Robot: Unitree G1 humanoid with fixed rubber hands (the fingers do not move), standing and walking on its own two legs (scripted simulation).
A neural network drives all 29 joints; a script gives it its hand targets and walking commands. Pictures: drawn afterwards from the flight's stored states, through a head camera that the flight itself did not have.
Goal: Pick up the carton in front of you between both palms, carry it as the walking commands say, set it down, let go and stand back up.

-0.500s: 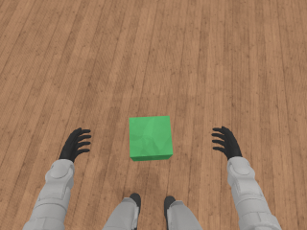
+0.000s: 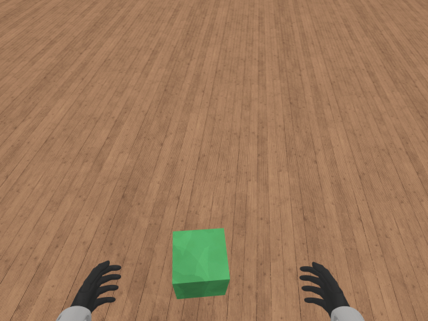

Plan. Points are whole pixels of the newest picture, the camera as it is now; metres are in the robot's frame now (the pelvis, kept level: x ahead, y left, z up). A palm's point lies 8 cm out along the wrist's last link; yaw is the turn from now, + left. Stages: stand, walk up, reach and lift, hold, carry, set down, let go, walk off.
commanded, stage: let go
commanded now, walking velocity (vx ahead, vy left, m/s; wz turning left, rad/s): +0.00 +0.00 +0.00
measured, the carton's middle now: (199, 264) +0.42 +0.03 -0.65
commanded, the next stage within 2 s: stand in 0.26 s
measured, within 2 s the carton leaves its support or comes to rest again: neither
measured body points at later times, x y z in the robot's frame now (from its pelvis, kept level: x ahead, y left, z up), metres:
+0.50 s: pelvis +0.03 +0.01 -0.01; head +0.03 +0.01 +0.44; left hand +0.15 +0.27 -0.11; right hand +0.13 -0.26 -0.11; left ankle -0.01 +0.12 -0.74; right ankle -0.02 -0.10 -0.74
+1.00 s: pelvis +0.05 +0.01 -0.01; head +0.05 +0.01 +0.44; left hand +0.10 +0.27 -0.14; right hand +0.10 -0.25 -0.14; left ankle -0.01 +0.12 -0.74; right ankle -0.02 -0.10 -0.74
